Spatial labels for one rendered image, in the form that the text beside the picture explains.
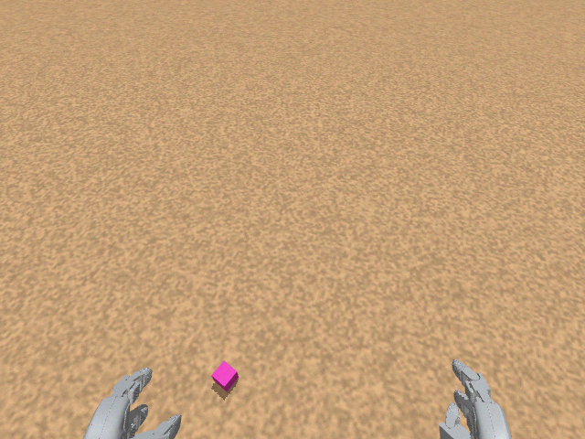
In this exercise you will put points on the cube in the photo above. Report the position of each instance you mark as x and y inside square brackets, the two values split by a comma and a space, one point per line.
[225, 376]

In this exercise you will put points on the right robot hand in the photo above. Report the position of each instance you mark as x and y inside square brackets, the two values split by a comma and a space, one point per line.
[485, 418]

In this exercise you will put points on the left robot hand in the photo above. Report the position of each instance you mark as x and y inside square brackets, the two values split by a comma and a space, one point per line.
[114, 420]

